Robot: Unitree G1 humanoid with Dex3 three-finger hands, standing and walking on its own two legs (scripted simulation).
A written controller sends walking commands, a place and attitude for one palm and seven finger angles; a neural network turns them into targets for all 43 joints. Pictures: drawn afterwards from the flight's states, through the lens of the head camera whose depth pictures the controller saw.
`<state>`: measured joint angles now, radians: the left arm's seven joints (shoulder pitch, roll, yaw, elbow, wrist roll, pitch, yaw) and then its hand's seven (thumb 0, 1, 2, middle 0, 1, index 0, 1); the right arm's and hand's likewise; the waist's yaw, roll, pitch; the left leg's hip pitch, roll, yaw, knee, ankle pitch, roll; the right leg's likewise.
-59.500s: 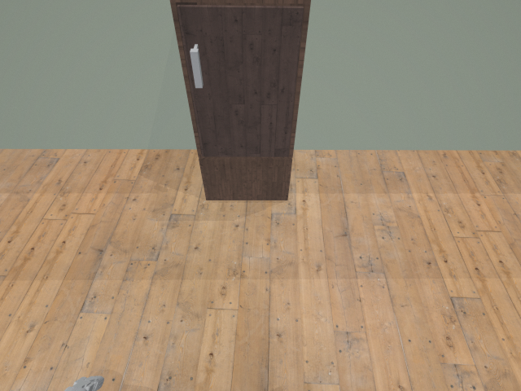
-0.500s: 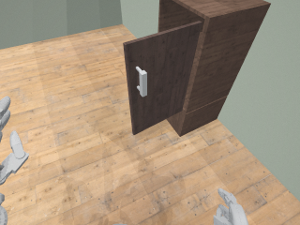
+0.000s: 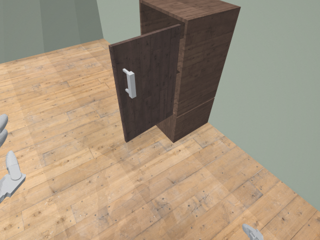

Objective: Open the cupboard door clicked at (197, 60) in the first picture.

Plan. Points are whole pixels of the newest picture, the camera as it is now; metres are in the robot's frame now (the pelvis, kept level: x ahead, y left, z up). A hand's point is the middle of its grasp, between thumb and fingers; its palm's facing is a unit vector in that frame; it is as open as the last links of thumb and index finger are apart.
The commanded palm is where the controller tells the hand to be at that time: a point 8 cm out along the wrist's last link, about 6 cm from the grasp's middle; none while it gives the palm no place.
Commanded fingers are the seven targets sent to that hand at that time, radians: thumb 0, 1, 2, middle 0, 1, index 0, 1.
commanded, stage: stop stepping back and stand still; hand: left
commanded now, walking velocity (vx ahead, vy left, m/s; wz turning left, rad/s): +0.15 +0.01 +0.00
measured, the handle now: (128, 83) +0.75 +0.17 -0.02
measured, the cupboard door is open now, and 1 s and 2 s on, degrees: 94 94 94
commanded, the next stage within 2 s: let the arm hang, fingers relaxed in 0.30 s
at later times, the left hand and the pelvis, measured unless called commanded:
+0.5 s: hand (51, 192) +0.22 +0.27 +0.03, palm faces +0.22 -0.86 -0.47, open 7.4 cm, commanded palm none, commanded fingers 0.00 0.90 0.90 -0.20 -0.30 -0.20 -0.30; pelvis +0.01 +0.01 -0.01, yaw +1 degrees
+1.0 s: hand out of the picture +0.03 +0.24 -0.16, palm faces -0.02 -0.95 -0.30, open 7.3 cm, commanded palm none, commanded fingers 0.00 0.90 0.90 -0.20 -0.30 -0.20 -0.30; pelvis +0.01 +0.01 +0.01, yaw +0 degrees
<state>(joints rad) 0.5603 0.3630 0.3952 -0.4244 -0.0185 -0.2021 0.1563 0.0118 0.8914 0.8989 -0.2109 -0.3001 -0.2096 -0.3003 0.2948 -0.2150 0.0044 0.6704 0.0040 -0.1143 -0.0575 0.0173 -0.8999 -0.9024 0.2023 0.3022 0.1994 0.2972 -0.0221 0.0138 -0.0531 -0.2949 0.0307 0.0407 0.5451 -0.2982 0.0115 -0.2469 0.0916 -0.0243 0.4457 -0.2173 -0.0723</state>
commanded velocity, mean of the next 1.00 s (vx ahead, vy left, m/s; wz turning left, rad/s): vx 0.02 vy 0.00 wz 0.00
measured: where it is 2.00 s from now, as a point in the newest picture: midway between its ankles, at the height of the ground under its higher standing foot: outside the picture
